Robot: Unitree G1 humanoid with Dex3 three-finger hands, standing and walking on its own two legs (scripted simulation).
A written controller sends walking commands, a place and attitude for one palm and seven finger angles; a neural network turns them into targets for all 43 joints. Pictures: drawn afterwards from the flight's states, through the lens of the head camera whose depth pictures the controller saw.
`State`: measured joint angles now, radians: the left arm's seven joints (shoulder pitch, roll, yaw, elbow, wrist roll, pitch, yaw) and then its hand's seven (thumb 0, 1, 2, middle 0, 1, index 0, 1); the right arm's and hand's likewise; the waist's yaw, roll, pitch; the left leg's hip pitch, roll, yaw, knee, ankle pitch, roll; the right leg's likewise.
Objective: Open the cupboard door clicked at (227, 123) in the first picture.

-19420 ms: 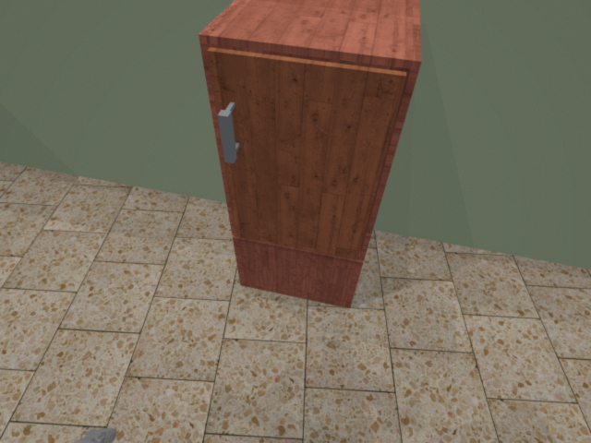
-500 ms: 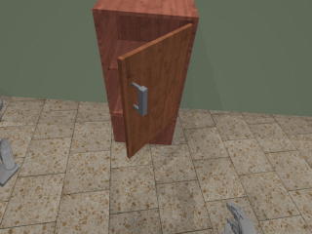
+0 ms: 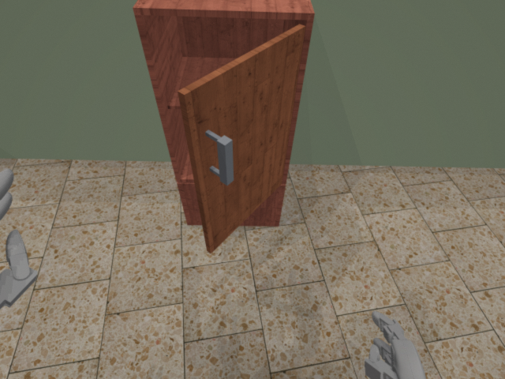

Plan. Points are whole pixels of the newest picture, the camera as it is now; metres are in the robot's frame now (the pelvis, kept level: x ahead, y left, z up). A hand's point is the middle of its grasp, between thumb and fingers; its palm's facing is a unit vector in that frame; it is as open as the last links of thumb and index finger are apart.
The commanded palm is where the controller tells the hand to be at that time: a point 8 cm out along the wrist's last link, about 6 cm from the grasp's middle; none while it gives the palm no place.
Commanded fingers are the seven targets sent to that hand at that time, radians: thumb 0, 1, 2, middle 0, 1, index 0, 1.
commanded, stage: let the arm hang, fingers relaxed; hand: left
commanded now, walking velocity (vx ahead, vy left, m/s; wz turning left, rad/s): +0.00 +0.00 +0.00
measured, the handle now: (218, 157) +0.56 +0.10 -0.01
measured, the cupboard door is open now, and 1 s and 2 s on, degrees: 51 51 51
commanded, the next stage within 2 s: look to check the result in 1.10 s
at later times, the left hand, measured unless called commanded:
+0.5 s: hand out of the picture -0.08 +0.18 -0.17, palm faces +0.08 -0.98 -0.20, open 7.1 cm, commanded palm none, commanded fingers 0.00 0.90 0.90 -0.20 -0.30 -0.20 -0.30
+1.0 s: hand out of the picture -0.03 +0.16 -0.17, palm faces +0.09 -0.98 -0.18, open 7.3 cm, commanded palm none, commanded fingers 0.00 0.90 0.90 -0.20 -0.30 -0.20 -0.30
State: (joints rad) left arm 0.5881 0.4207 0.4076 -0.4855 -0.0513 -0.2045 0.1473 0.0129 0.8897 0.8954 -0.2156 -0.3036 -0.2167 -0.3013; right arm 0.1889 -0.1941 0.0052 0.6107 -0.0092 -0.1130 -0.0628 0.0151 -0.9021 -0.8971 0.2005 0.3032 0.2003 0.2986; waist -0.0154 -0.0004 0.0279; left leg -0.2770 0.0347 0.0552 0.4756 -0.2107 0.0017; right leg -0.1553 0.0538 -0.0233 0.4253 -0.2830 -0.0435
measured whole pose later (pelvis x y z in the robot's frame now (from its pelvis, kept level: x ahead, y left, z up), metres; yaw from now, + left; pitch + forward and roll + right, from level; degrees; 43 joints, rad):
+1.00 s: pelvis -0.01 +0.00 +0.00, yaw +3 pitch -2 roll +0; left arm 0.29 0.11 0.01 1.14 0.00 0.00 0.04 0.01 0.93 0.90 -0.20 -0.30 -0.20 -0.30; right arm 0.31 -0.10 0.00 1.13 -0.03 0.02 -0.04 0.01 -0.91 -0.90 0.20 0.30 0.20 0.30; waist -0.01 0.02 0.03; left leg -0.24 -0.01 0.02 0.43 -0.17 0.02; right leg -0.13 0.02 -0.06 0.44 -0.29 -0.04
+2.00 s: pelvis +0.02 -0.02 +0.00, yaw +0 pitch -1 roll +0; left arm 0.30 0.11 0.04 1.12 0.01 0.02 0.04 0.00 0.91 0.90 -0.20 -0.30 -0.20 -0.30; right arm 0.25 -0.14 -0.02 1.12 -0.02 0.04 -0.06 0.01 -0.91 -0.90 0.20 0.30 0.20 0.30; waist 0.01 0.02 0.06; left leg -0.22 0.05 0.05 0.49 -0.25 -0.03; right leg -0.10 0.07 -0.02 0.44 -0.32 -0.08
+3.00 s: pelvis +0.00 -0.07 -0.02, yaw -34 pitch +1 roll +0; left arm 0.15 0.25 0.08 0.89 0.02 0.04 -0.04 0.01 0.91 0.90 -0.20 -0.30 -0.20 -0.30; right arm 0.23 -0.22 -0.04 0.87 -0.03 0.03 -0.03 0.01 -0.90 -0.90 0.20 0.30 0.20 0.30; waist 0.01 0.02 0.12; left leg -0.27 0.17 0.13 0.64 -0.36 -0.08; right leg -0.33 -0.01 -0.06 0.62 -0.30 0.00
